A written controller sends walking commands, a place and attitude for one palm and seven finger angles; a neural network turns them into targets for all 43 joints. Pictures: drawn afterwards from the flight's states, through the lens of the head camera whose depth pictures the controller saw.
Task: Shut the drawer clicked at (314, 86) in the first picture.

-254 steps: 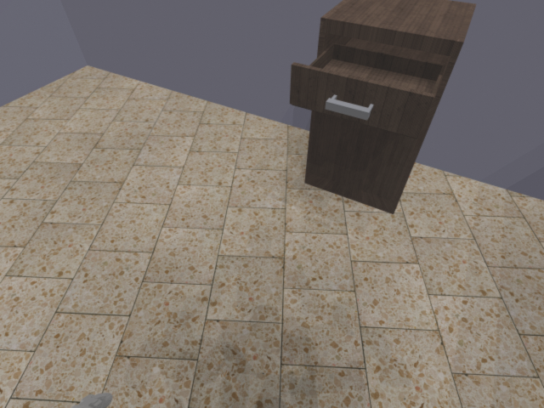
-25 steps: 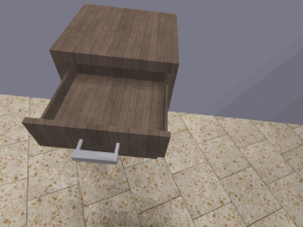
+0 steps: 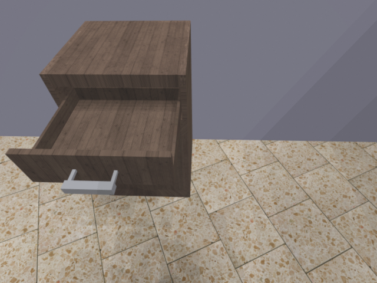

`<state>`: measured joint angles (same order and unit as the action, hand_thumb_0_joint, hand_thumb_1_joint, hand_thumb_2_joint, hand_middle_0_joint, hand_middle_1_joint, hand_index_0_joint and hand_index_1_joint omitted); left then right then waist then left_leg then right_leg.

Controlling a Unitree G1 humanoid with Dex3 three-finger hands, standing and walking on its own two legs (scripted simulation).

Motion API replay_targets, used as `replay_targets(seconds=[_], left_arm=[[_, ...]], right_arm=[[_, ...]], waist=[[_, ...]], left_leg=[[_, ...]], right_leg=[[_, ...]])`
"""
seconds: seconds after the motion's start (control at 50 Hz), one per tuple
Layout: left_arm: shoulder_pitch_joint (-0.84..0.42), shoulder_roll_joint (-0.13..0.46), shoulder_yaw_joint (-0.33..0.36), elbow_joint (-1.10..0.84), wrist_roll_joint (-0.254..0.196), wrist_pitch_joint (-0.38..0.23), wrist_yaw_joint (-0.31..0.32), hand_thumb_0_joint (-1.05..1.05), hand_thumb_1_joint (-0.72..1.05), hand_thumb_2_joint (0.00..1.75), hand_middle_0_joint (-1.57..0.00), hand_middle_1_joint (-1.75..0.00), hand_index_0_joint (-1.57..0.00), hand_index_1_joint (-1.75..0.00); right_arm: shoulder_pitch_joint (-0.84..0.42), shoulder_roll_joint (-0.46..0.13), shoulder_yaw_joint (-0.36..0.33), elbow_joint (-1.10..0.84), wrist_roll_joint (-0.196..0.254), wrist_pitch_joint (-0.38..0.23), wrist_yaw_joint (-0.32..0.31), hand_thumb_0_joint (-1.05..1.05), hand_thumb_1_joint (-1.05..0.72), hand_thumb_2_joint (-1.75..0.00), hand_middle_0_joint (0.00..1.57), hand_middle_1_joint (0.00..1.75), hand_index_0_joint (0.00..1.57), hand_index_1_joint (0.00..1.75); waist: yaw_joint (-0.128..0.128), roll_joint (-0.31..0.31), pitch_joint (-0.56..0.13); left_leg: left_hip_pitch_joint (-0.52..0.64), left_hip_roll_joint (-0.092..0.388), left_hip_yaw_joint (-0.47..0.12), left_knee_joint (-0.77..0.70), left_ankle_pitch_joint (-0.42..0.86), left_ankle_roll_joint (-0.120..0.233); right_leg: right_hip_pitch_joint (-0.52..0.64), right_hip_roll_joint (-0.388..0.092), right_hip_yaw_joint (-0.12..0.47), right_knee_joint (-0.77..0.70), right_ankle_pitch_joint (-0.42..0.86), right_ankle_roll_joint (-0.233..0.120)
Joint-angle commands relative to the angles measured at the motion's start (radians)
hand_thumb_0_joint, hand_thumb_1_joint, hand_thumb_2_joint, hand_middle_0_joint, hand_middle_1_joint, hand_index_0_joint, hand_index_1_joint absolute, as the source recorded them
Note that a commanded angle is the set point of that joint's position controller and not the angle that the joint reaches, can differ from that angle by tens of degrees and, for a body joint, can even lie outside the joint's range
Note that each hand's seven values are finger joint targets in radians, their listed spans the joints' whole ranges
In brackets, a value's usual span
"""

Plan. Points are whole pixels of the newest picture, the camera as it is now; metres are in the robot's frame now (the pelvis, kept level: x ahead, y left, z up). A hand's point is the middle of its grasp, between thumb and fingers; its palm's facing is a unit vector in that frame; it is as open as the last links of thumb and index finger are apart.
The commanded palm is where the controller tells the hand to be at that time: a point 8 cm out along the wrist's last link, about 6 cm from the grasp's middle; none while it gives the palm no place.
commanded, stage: come to a stop and stand still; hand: left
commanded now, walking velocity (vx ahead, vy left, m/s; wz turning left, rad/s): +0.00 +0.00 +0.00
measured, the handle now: (91, 180) +0.38 +0.29 -0.06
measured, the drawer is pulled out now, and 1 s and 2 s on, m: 0.30 0.30 0.30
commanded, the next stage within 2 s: look again from close up in 0.34 s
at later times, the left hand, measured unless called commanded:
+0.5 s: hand out of the picture -0.06 +0.15 -0.17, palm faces +0.06 -0.98 -0.16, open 7.4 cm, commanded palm none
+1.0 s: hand out of the picture -0.01 +0.21 -0.17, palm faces +0.02 -0.98 -0.21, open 7.3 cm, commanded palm none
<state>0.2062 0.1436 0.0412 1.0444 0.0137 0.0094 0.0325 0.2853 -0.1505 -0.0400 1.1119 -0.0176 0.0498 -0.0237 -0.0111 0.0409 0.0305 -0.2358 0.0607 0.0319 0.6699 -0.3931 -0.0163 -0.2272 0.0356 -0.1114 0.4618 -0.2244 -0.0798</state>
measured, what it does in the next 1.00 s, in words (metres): steps on the spot: left foot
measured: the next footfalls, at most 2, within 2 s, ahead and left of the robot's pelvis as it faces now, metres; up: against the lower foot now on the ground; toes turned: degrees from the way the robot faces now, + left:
left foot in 0.04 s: +0.00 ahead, +0.13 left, +0.00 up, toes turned +2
left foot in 1.76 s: +0.12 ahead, +0.19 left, +0.00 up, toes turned +3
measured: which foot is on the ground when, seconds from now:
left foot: up 0.00-0.02, down 0.04-1.00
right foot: down 0.00-1.00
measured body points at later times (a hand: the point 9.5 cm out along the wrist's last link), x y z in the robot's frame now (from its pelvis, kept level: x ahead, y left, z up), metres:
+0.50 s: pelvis -0.02 +0.00 +0.00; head -0.02 +0.00 +0.45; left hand -0.06 +0.21 -0.16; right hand -0.05 -0.20 -0.16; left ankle -0.04 +0.13 -0.74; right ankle +0.02 -0.07 -0.74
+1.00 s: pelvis -0.01 +0.04 +0.00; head -0.01 +0.02 +0.45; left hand -0.01 +0.26 -0.15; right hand -0.05 -0.15 -0.17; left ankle -0.04 +0.13 -0.74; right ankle +0.02 -0.07 -0.74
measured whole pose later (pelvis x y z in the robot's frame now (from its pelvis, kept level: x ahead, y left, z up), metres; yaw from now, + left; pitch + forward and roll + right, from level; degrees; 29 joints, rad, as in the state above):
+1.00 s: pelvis -0.01 +0.04 +0.00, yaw -1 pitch -1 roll +1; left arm 0.30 0.13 0.00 1.11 0.00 -0.01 0.03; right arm 0.37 -0.12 0.04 1.10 -0.02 -0.03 -0.03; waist 0.00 0.04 0.02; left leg -0.12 -0.04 0.08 0.42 -0.28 0.05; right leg -0.26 -0.04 -0.05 0.49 -0.21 -0.01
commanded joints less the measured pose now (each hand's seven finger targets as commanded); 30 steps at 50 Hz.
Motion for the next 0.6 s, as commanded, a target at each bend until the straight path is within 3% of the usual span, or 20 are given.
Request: replay_targets(seconds=[0.0, 0.02, 0.04, 0.06, 0.08, 0.1, 0.18, 0.24, 0.4, 0.42, 0.44, 0.46, 0.48, 0.5, 0.54, 0.58], left_arm=[[0.055, 0.11, 0.013, -0.004, -0.009, -0.017, 0.005, 0.0, 0.9, 0.9, -0.2, -0.3, -0.2, -0.3], [0.068, 0.088, 0.007, 0.0, -0.014, -0.017, 0.003, 0.0, 0.9, 0.9, -0.2, -0.3, -0.2, -0.3], [0.065, 0.083, 0.005, 0.007, -0.014, -0.017, 0.004, 0.0, 0.9, 0.9, -0.2, -0.3, -0.2, -0.3], [0.069, 0.084, 0.006, 0.013, -0.013, -0.02, 0.004, 0.0, 0.9, 0.9, -0.2, -0.3, -0.2, -0.3], [0.068, 0.097, 0.008, 0.028, -0.013, -0.016, 0.004, 0.0, 0.9, 0.9, -0.2, -0.3, -0.2, -0.3], [0.079, 0.101, 0.008, 0.035, -0.012, -0.015, 0.004, 0.0, 0.9, 0.9, -0.2, -0.3, -0.2, -0.3], [0.102, 0.098, -0.001, 0.062, -0.009, -0.016, 0.0, 0.0, 0.9, 0.9, -0.2, -0.3, -0.2, -0.3], [0.121, 0.085, -0.005, 0.072, -0.007, -0.018, 0.002, 0.0, 0.9, 0.9, -0.2, -0.3, -0.2, -0.3], [0.166, 0.066, -0.008, 0.083, -0.006, -0.023, 0.005, 0.0, 0.9, 0.9, -0.2, -0.3, -0.2, -0.3], [0.221, 0.096, -0.016, 0.087, 0.014, -0.062, 0.048, 0.0, 0.9, 0.9, -0.2, -0.3, -0.2, -0.3], [0.224, 0.155, -0.002, 0.056, 0.005, -0.062, 0.039, 0.0, 0.9, 0.9, -0.2, -0.3, -0.2, -0.3], [0.192, 0.125, -0.01, 0.048, 0.007, -0.06, 0.029, 0.0, 0.9, 0.9, -0.2, -0.3, -0.2, -0.3], [0.168, 0.119, -0.008, 0.044, 0.01, -0.061, 0.023, 0.0, 0.9, 0.9, -0.2, -0.3, -0.2, -0.3], [0.144, 0.123, -0.005, 0.025, 0.006, -0.057, 0.02, 0.0, 0.9, 0.9, -0.2, -0.3, -0.2, -0.3], [0.126, 0.088, -0.009, 0.021, 0.005, -0.048, 0.015, 0.0, 0.9, 0.9, -0.2, -0.3, -0.2, -0.3], [0.13, 0.071, -0.012, 0.017, 0.005, -0.035, 0.011, 0.0, 0.9, 0.9, -0.2, -0.3, -0.2, -0.3]], right_arm=[[0.101, -0.031, 0.003, 0.009, 0.006, -0.039, -0.016, 0.0, -0.9, -0.9, 0.2, 0.3, 0.2, 0.3], [0.099, -0.049, 0.006, 0.013, 0.001, -0.047, -0.02, 0.0, -0.9, -0.9, 0.2, 0.3, 0.2, 0.3], [0.084, -0.061, 0.009, 0.013, 0.0, -0.048, -0.022, 0.0, -0.9, -0.9, 0.2, 0.3, 0.2, 0.3], [0.086, -0.064, 0.012, 0.014, -0.001, -0.048, -0.026, 0.0, -0.9, -0.9, 0.2, 0.3, 0.2, 0.3], [0.079, -0.051, 0.013, 0.024, 0.0, -0.05, -0.024, 0.0, -0.9, -0.9, 0.2, 0.3, 0.2, 0.3], [0.072, -0.049, 0.015, 0.024, 0.002, -0.052, -0.024, 0.0, -0.9, -0.9, 0.2, 0.3, 0.2, 0.3], [0.089, -0.038, 0.021, 0.021, 0.003, -0.044, -0.024, 0.0, -0.9, -0.9, 0.2, 0.3, 0.2, 0.3], [0.12, -0.032, 0.023, 0.026, 0.002, -0.042, -0.023, 0.0, -0.9, -0.9, 0.2, 0.3, 0.2, 0.3], [0.158, -0.026, 0.028, 0.028, 0.003, -0.047, -0.023, 0.0, -0.9, -0.9, 0.2, 0.3, 0.2, 0.3], [0.059, -0.086, 0.021, -0.028, 0.002, -0.08, -0.007, 0.0, -0.9, -0.9, 0.2, 0.3, 0.2, 0.3], [0.132, -0.027, 0.017, -0.066, 0.01, -0.058, -0.011, 0.0, -0.9, -0.9, 0.2, 0.3, 0.2, 0.3], [0.127, -0.024, 0.019, -0.062, 0.007, -0.057, -0.009, 0.0, -0.9, -0.9, 0.2, 0.3, 0.2, 0.3], [0.168, -0.01, 0.025, -0.052, 0.005, -0.061, -0.002, 0.0, -0.9, -0.9, 0.2, 0.3, 0.2, 0.3], [0.205, -0.005, 0.027, -0.052, -0.001, -0.061, 0.001, 0.0, -0.9, -0.9, 0.2, 0.3, 0.2, 0.3], [0.23, -0.02, 0.026, -0.054, -0.004, -0.062, 0.001, 0.0, -0.9, -0.9, 0.2, 0.3, 0.2, 0.3], [0.219, -0.028, 0.028, -0.06, -0.008, -0.066, 0.0, 0.0, -0.9, -0.9, 0.2, 0.3, 0.2, 0.3]], waist=[[0.0, -0.081, -0.006], [0.012, -0.011, -0.004], [0.021, -0.002, 0.003], [0.024, -0.032, -0.005], [0.024, 0.045, -0.001], [0.03, 0.076, -0.005], [0.022, -0.007, 0.068], [0.012, -0.063, 0.089], [0.011, -0.072, 0.086], [0.032, -0.056, 0.099], [-0.008, -0.058, -0.036], [-0.012, 0.022, -0.014], [-0.035, 0.009, -0.054], [-0.043, 0.0, -0.069], [-0.041, -0.074, 0.013], [-0.026, -0.039, 0.091]], left_leg=[[0.117, 0.02, -0.055, -0.303, 0.189, 0.017], [0.111, 0.055, -0.088, -0.325, 0.238, 0.035], [0.069, 0.077, -0.094, -0.329, 0.244, 0.044], [0.05, 0.066, -0.077, -0.31, 0.223, 0.039], [0.04, 0.057, -0.069, -0.331, 0.221, 0.036], [0.035, 0.061, -0.075, -0.349, 0.215, 0.035], [0.008, 0.033, -0.048, -0.366, 0.112, 0.026], [0.031, 0.024, -0.039, -0.363, 0.119, 0.03], [0.039, 0.022, -0.033, -0.367, 0.112, 0.034], [-0.081, 0.017, 0.059, -0.171, 0.083, -0.007], [-0.029, -0.018, -0.005, -0.091, -0.031, 0.009], [-0.003, -0.009, -0.022, -0.087, -0.017, 0.019], [0.043, -0.004, -0.011, -0.119, 0.057, 0.023], [0.093, -0.019, -0.001, -0.149, 0.108, 0.024], [0.032, -0.003, -0.03, -0.19, 0.058, 0.038], [-0.058, 0.014, -0.072, -0.271, 0.009, 0.053]], right_leg=[[-0.022, -0.198, 0.238, -0.175, -0.014, -0.015], [-0.013, -0.155, 0.209, -0.165, 0.008, 0.021], [0.027, -0.134, 0.185, -0.165, 0.043, 0.049], [0.063, -0.131, 0.195, -0.179, 0.064, 0.066], [0.085, -0.142, 0.184, -0.164, 0.081, 0.064], [0.106, -0.134, 0.175, -0.157, 0.09, 0.061], [0.071, -0.145, 0.199, -0.219, -0.038, 0.059], [0.029, -0.147, 0.207, -0.249, -0.094, 0.063], [0.007, -0.142, 0.203, -0.251, -0.117, 0.056], [0.085, -0.193, 0.222, -0.158, 0.535, 0.162], [0.098, -0.262, 0.3, -0.194, 0.29, 0.117], [0.005, -0.259, 0.295, -0.221, -0.018, 0.022], [-0.053, -0.243, 0.274, -0.225, -0.189, -0.028], [-0.09, -0.22, 0.236, -0.199, -0.212, -0.033], [-0.158, -0.184, 0.215, -0.172, -0.307, -0.011], [-0.161, -0.151, 0.201, -0.129, -0.299, 0.003]])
